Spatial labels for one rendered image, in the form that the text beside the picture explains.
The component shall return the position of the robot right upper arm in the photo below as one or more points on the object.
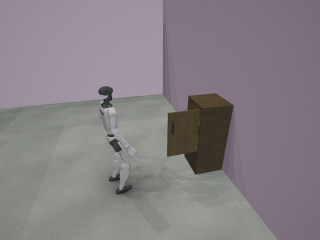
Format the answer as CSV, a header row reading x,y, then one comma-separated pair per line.
x,y
112,114

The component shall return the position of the handle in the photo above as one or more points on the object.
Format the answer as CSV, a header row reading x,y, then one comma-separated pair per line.
x,y
173,126

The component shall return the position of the right robot forearm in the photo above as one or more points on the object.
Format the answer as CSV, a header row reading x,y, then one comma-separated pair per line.
x,y
121,140

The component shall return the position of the robot head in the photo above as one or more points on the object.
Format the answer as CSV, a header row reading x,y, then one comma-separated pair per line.
x,y
106,90

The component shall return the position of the right robot hand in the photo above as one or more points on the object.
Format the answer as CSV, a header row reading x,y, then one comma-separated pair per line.
x,y
131,153

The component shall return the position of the cupboard door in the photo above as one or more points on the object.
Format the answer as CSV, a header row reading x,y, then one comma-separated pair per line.
x,y
184,139

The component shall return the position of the robot left thigh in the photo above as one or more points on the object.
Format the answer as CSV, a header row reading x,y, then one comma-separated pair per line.
x,y
117,157

